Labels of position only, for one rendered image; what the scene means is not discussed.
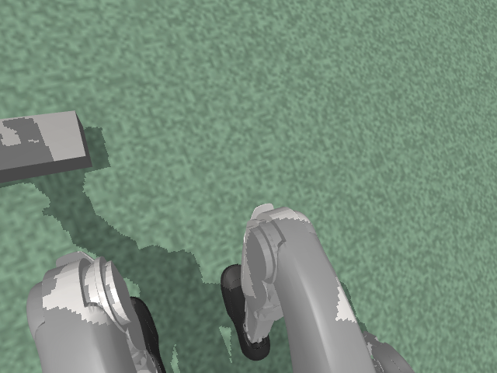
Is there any carton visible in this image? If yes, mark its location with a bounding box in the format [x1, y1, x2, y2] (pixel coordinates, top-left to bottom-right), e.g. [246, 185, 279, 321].
[0, 110, 92, 183]

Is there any right robot hand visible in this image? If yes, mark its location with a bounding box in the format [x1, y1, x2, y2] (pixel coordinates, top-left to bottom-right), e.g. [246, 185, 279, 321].
[362, 331, 415, 373]

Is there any left robot foot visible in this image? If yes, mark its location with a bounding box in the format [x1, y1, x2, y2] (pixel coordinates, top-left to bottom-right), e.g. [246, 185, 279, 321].
[130, 297, 166, 373]

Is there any right robot foot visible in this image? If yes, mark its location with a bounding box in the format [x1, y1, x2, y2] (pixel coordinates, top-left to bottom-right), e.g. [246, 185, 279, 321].
[221, 264, 270, 361]

